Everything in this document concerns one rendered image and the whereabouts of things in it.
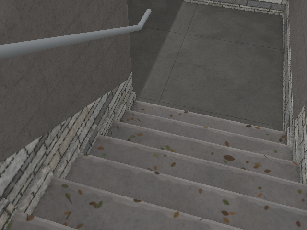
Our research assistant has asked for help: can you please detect stairs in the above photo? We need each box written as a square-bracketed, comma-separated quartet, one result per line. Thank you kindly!
[5, 100, 307, 230]

